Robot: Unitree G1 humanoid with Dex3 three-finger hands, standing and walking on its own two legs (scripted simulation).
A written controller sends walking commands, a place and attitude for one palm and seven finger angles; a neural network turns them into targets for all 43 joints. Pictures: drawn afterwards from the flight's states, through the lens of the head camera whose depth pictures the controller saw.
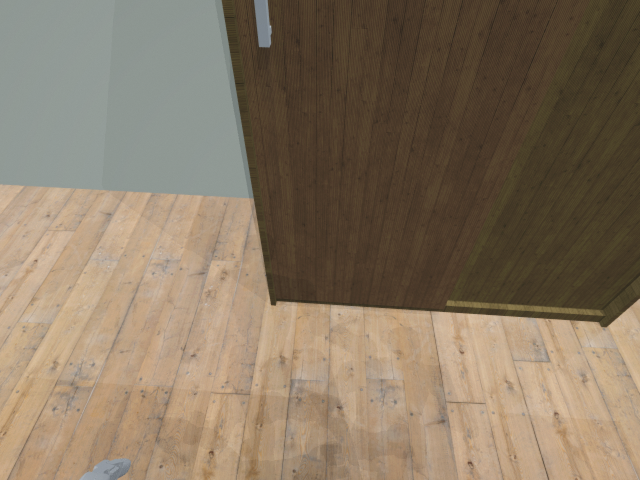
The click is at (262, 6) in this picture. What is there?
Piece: wardrobe's sliding door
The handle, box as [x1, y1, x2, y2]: [254, 0, 271, 46]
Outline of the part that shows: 254,0 259,46 269,46 271,30 268,22 267,0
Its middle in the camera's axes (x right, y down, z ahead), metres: -0.10 -0.42 +0.63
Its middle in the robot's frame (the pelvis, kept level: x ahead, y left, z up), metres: +0.79 +0.14 +0.28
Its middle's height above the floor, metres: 1.05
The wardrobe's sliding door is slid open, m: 0.00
